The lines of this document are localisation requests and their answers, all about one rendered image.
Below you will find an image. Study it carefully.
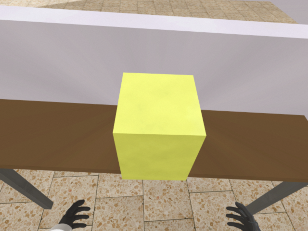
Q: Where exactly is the table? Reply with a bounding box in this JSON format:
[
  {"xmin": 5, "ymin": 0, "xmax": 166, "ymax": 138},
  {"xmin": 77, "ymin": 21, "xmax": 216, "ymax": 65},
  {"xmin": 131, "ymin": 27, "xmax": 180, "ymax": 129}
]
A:
[{"xmin": 0, "ymin": 99, "xmax": 308, "ymax": 215}]

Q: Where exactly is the robot left hand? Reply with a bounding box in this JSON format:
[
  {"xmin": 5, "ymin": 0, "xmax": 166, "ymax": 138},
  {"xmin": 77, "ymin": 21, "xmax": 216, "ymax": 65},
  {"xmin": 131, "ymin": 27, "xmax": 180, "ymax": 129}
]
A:
[{"xmin": 58, "ymin": 199, "xmax": 90, "ymax": 229}]

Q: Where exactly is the carton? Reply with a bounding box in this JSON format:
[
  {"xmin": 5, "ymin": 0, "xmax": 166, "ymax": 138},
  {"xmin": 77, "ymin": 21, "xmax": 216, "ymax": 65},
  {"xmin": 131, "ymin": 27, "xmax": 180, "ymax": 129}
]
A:
[{"xmin": 113, "ymin": 73, "xmax": 206, "ymax": 180}]

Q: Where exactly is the robot right hand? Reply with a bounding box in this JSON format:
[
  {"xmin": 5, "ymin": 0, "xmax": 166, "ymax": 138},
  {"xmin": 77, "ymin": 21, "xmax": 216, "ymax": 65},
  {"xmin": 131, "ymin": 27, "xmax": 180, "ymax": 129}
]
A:
[{"xmin": 226, "ymin": 202, "xmax": 261, "ymax": 231}]

